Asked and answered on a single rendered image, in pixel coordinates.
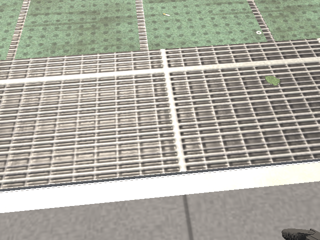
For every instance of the right robot hand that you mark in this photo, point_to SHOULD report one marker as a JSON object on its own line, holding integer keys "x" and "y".
{"x": 300, "y": 234}

